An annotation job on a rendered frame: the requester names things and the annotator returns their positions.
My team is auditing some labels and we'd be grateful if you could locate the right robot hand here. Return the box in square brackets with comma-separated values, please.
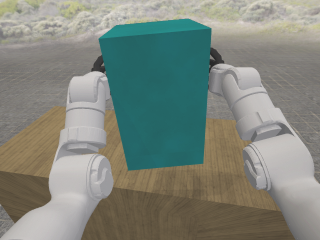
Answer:
[208, 47, 225, 89]

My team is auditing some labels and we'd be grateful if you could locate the robot right upper arm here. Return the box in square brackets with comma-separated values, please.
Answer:
[242, 133, 320, 240]

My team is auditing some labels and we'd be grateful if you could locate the robot left upper arm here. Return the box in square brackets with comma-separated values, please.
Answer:
[0, 153, 114, 240]

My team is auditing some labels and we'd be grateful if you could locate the left robot forearm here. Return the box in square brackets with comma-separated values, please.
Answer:
[48, 71, 111, 193]

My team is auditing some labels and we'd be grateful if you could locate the right robot forearm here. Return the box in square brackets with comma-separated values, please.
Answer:
[208, 63, 315, 175]

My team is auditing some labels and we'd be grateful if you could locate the carton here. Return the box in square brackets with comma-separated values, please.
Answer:
[98, 18, 212, 171]

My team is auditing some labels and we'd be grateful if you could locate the pedestal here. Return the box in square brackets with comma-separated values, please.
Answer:
[0, 106, 295, 240]

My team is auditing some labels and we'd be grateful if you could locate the left robot hand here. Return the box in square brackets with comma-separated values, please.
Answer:
[91, 55, 111, 95]

